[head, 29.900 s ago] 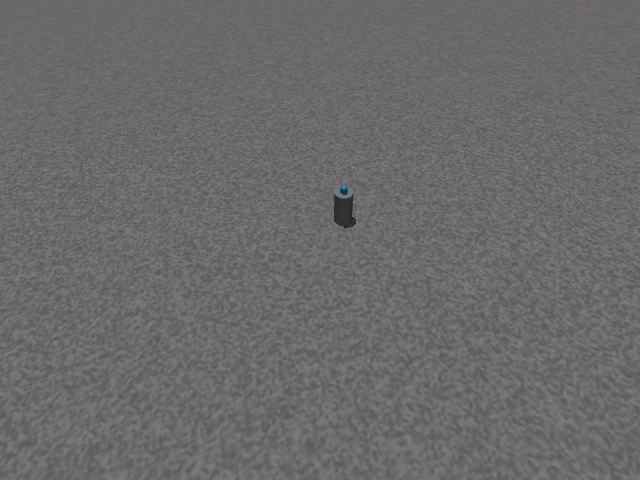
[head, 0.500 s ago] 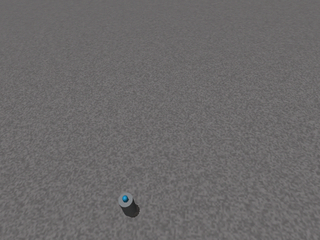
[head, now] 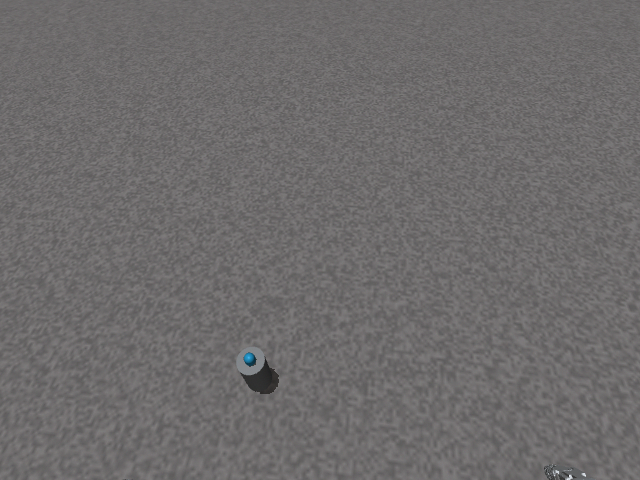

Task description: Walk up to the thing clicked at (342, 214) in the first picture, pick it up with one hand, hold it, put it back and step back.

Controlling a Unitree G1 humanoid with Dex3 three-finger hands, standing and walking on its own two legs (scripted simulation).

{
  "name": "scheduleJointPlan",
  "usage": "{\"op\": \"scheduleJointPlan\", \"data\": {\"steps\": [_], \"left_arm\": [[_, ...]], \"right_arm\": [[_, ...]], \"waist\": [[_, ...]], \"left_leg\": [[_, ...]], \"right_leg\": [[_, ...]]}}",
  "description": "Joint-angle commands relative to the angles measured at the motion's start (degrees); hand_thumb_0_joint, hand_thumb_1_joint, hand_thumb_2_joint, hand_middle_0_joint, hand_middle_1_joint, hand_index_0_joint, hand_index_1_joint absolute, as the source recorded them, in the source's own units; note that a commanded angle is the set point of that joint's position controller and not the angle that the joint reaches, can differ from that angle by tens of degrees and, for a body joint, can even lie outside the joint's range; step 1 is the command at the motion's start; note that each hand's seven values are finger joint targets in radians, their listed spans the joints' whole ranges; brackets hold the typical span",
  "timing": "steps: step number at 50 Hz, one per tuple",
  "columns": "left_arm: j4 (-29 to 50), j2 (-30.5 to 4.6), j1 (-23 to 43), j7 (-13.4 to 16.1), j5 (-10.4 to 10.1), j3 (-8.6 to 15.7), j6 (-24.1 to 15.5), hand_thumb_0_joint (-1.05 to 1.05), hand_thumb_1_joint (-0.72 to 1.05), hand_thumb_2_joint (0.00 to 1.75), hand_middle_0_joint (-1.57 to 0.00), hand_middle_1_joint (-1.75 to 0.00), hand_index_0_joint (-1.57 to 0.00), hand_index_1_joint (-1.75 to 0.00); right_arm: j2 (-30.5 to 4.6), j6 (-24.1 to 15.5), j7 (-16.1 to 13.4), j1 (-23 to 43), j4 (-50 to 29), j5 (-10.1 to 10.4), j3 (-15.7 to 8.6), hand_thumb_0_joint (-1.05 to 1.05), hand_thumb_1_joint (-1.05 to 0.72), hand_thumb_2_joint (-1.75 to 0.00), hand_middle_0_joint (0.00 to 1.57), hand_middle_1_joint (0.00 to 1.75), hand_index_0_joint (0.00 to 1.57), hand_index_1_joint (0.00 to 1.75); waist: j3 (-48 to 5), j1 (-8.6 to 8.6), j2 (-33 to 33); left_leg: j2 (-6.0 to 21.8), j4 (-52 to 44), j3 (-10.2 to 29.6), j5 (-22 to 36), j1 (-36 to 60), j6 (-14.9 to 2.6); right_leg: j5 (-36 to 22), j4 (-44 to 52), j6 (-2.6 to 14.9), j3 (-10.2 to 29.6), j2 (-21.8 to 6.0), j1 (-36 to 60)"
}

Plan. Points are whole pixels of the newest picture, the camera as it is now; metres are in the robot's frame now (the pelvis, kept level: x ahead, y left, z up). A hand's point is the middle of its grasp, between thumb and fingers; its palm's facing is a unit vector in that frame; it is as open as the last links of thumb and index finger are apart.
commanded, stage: step back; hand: left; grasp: from the side
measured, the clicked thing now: (254, 368) +0.48 +0.22 -0.67
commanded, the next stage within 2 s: none
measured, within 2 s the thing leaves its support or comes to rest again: neither
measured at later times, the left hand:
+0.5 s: hand out of the picture +0.05 +0.31 -0.17, palm faces -0.10 -0.93 -0.37, open 7.4 cm
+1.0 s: hand out of the picture -0.05 +0.34 -0.17, palm faces -0.03 -0.94 -0.34, open 7.4 cm
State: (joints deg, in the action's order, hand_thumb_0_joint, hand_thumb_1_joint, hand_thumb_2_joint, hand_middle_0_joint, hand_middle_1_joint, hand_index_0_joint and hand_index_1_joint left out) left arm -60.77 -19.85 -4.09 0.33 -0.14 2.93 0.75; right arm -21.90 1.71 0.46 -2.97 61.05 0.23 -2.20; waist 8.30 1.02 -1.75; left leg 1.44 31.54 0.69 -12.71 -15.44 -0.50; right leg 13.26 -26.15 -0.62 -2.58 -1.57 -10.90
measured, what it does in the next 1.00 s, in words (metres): walks backwards: left foot, then right foot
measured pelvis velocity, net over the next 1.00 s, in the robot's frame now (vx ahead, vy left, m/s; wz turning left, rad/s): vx -0.20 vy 0.08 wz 0.00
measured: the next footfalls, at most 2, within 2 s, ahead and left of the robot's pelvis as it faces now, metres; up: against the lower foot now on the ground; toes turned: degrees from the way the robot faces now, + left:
left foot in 0.12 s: +0.01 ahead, +0.12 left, +0.00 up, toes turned -1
right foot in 0.54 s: -0.06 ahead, -0.07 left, +0.00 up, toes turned +0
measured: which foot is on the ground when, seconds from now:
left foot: up 0.00-0.10, down 0.12-0.60, up 0.62-0.88, down 0.90-1.00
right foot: down 0.00-0.14, up 0.16-0.52, down 0.54-0.92, up 0.94-1.00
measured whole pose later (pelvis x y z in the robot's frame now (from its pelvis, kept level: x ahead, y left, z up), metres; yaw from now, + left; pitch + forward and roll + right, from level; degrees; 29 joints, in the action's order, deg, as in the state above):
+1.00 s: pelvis -0.20 +0.08 -0.01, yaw +0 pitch -3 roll -1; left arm -45.8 -22.1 -5.2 0.9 1.1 4.1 4.7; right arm -20.3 1.0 -0.4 -9.7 51.0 -2.1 -2.2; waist 11.1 0.8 3.6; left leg -2.5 36.3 2.4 -20.3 -13.3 -2.3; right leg 27.1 -52.0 0.3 6.8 2.9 -25.9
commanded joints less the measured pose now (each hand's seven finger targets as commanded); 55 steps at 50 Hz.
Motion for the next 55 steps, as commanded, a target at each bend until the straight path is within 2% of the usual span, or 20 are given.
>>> {"op": "scheduleJointPlan", "data": {"steps": [1,3,5,7,9,14,19,25,28,30,31,35,41,44,45,46,47,48,51,55], "left_arm": [[8.95,-17.31,5.39,1.12,1.74,4.32,-0.35,0.00,0.90,0.90,-0.20,-0.30,-0.20,-0.30],[10.48,-16.77,8.18,1.05,1.93,4.24,0.00,0.00,0.90,0.90,-0.20,-0.30,-0.20,-0.30],[11.40,-14.77,7.48,0.97,1.30,3.63,0.59,0.00,0.90,0.90,-0.20,-0.30,-0.20,-0.30],[12.75,-10.27,5.91,1.33,-0.08,2.77,1.50,0.00,0.90,0.90,-0.20,-0.30,-0.20,-0.30],[12.02,-10.39,1.49,2.02,0.37,2.63,2.35,0.00,0.90,0.90,-0.20,-0.30,-0.20,-0.30],[11.72,-12.34,-1.52,2.09,0.09,3.13,2.23,0.00,0.90,0.90,-0.20,-0.30,-0.20,-0.30],[13.98,-11.97,0.36,1.85,0.80,3.20,1.46,0.00,0.90,0.90,-0.20,-0.30,-0.20,-0.30],[12.94,-11.31,-4.63,1.14,1.55,3.76,0.58,0.00,0.90,0.90,-0.20,-0.30,-0.20,-0.30],[11.90,-13.11,-8.46,0.84,2.10,4.54,0.01,0.00,0.90,0.90,-0.20,-0.30,-0.20,-0.30],[14.19,-19.08,-4.21,0.45,1.98,5.73,0.18,0.00,0.90,0.90,-0.20,-0.30,-0.20,-0.30],[16.86,-19.51,-0.41,0.64,2.59,5.77,-0.20,0.00,0.90,0.90,-0.20,-0.30,-0.20,-0.30],[18.70,-14.25,2.85,1.40,1.87,5.15,-0.28,0.00,0.90,0.90,-0.20,-0.30,-0.20,-0.30],[19.75,-14.14,-3.78,1.38,2.44,4.86,0.89,0.00,0.90,0.90,-0.20,-0.30,-0.20,-0.30],[20.85,-14.72,-2.19,0.77,1.01,4.49,2.11,0.00,0.90,0.90,-0.20,-0.30,-0.20,-0.30],[21.42,-12.83,-2.74,0.60,0.80,3.99,2.57,0.00,0.90,0.90,-0.20,-0.30,-0.20,-0.30],[21.99,-10.46,-3.74,0.49,0.63,3.64,2.60,0.00,0.90,0.90,-0.20,-0.30,-0.20,-0.30],[22.28,-11.91,-0.47,1.13,0.86,4.22,2.50,0.00,0.90,0.90,-0.20,-0.30,-0.20,-0.30],[22.17,-12.95,2.14,1.80,1.74,4.67,2.34,0.00,0.90,0.90,-0.20,-0.30,-0.20,-0.30],[19.29,-12.57,-4.21,1.19,0.41,4.94,2.38,0.00,0.90,0.90,-0.20,-0.30,-0.20,-0.30],[19.61,-11.80,-4.42,0.89,1.17,5.16,1.99,0.00,0.90,0.90,-0.20,-0.30,-0.20,-0.30]], "right_arm": [[-10.46,0.80,0.08,-5.34,-4.98,-0.36,-3.26,0.00,-0.90,-0.90,0.20,0.30,0.20,0.30],[-10.10,0.87,0.40,-8.09,-5.64,-0.09,-3.43,0.00,-0.90,-0.90,0.20,0.30,0.20,0.30],[-10.77,-0.07,0.11,-8.92,-5.82,-0.24,-3.61,0.00,-0.90,-0.90,0.20,0.30,0.20,0.30],[-16.89,-1.06,-0.68,-7.33,-7.40,-1.78,-5.05,0.00,-0.90,-0.90,0.20,0.30,0.20,0.30],[-17.51,-1.54,-1.20,-6.99,-8.72,-1.91,-5.10,0.00,-0.90,-0.90,0.20,0.30,0.20,0.30],[-11.99,-1.63,-2.75,-2.98,-11.99,-1.91,-4.17,0.00,-0.90,-0.90,0.20,0.30,0.20,0.30],[-12.08,-1.31,-3.23,-8.13,-12.52,-1.41,-4.75,0.00,-0.90,-0.90,0.20,0.30,0.20,0.30],[-13.69,-0.88,-2.50,-4.49,-14.34,-1.14,-4.85,0.00,-0.90,-0.90,0.20,0.30,0.20,0.30],[-13.22,-0.58,-1.95,-2.22,-14.86,-0.36,-4.50,0.00,-0.90,-0.90,0.20,0.30,0.20,0.30],[-10.43,-0.33,-1.96,-0.98,-14.89,-0.23,-4.09,0.00,-0.90,-0.90,0.20,0.30,0.20,0.30],[-11.27,-0.04,-1.98,-2.58,-14.34,-0.62,-4.37,0.00,-0.90,-0.90,0.20,0.30,0.20,0.30],[-10.28,-0.30,-1.49,-7.39,-12.22,-0.02,-3.40,0.00,-0.90,-0.90,0.20,0.30,0.20,0.30],[-9.45,-1.40,-2.28,-7.66,-14.42,-0.33,-2.64,0.00,-0.90,-0.90,0.20,0.30,0.20,0.30],[-8.96,-2.26,-2.36,-12.28,-12.74,-1.40,-3.34,0.00,-0.90,-0.90,0.20,0.30,0.20,0.30],[-10.79,-2.46,-2.38,-11.52,-13.15,-2.11,-4.18,0.00,-0.90,-0.90,0.20,0.30,0.20,0.30],[-16.17,-2.52,-2.34,-10.44,-13.96,-2.97,-5.50,0.00,-0.90,-0.90,0.20,0.30,0.20,0.30],[-20.70,-2.18,-1.81,-7.63,-14.99,-2.58,-6.16,0.00,-0.90,-0.90,0.20,0.30,0.20,0.30],[-21.98,-2.30,-2.01,-7.06,-15.57,-2.67,-6.52,0.00,-0.90,-0.90,0.20,0.30,0.20,0.30],[-14.37,-2.57,-2.56,-0.47,-16.81,-2.75,-4.09,0.00,-0.90,-0.90,0.20,0.30,0.20,0.30],[-12.28,-2.51,-2.95,-7.76,-15.93,-1.77,-4.27,0.00,-0.90,-0.90,0.20,0.30,0.20,0.30]], "waist": [[-11.00,0.81,13.38],[-10.62,2.34,14.19],[-10.89,1.96,8.88],[-9.41,1.48,-10.17],[-11.49,0.45,-5.94],[-14.32,-1.75,-6.04],[-12.63,1.76,-3.76],[-12.76,0.05,-3.71],[-12.29,-1.58,2.35],[-7.29,-2.38,18.21],[-5.39,-1.98,18.51],[-6.63,0.19,9.29],[-12.69,-2.86,13.40],[-14.02,0.02,11.35],[-14.32,-0.65,7.90],[-14.33,-1.33,-4.48],[-11.75,0.65,-9.64],[-8.57,3.08,-12.26],[-6.51,-3.16,-4.99],[-10.08,-0.15,-5.40]], "left_leg": [[-3.56,18.36,1.29,-15.22,2.23,-2.30],[-2.12,15.45,2.34,-14.10,1.96,-2.65],[0.15,0.42,2.09,7.77,1.85,-2.46],[11.81,-9.74,20.20,37.13,8.18,-4.84],[15.70,-6.63,21.37,44.30,11.02,-8.90],[9.51,-3.28,12.09,38.95,17.19,-5.99],[10.79,-2.48,12.67,37.28,20.12,-8.38],[12.05,-1.79,12.79,21.12,10.11,-10.90],[7.99,0.77,10.18,7.16,-3.07,-6.17],[-6.44,19.34,0.75,-15.35,-7.02,-0.22],[-7.12,30.63,5.09,-22.63,-5.46,0.59],[-9.27,36.52,7.10,-16.15,-7.10,0.74],[-3.59,10.76,2.82,-17.36,-9.86,1.35],[-3.23,-11.82,-0.90,3.07,1.32,0.58],[0.37,-11.18,5.13,9.87,7.10,-0.58],[11.65,-11.32,19.68,19.72,12.54,-3.88],[18.95,-10.91,25.89,24.58,6.49,-11.93],[23.76,-13.48,32.29,20.84,-1.64,-17.48],[11.87,-7.37,12.67,30.39,4.11,-10.36],[10.05,-3.09,12.13,33.88,15.97,-9.57]], "right_leg": [[-22.02,4.26,14.89,15.00,-18.21,-4.97],[-20.63,1.35,13.17,11.96,-16.77,-5.57],[-17.67,-7.69,7.93,7.36,-10.59,-2.36],[11.09,-23.69,2.76,5.24,5.76,-14.32],[23.31,-33.90,2.98,12.07,6.84,-16.96],[13.72,-37.99,1.97,13.34,6.08,-18.88],[14.17,-27.44,-0.17,10.84,4.96,-18.17],[8.63,-9.36,1.89,5.61,2.63,-5.57],[-5.60,-3.31,5.73,11.33,-0.84,4.10],[-6.59,7.49,17.69,31.52,-17.40,-6.17],[-9.67,8.47,20.50,35.60,-21.19,-10.79],[-19.81,3.54,14.54,17.92,-11.49,-7.58],[-27.13,-3.77,12.64,16.02,-10.19,11.46],[-25.77,-12.01,8.61,12.15,-7.34,7.35],[-16.59,-14.40,5.79,11.28,-4.41,0.01],[0.13,-22.04,3.25,8.09,2.34,-12.07],[21.34,-29.42,1.77,9.42,7.84,-15.89],[24.41,-37.96,1.09,14.17,6.64,-14.29],[16.03,-45.98,1.97,16.01,8.02,-18.92],[13.61,-40.33,-0.33,13.28,7.94,-21.26]]}}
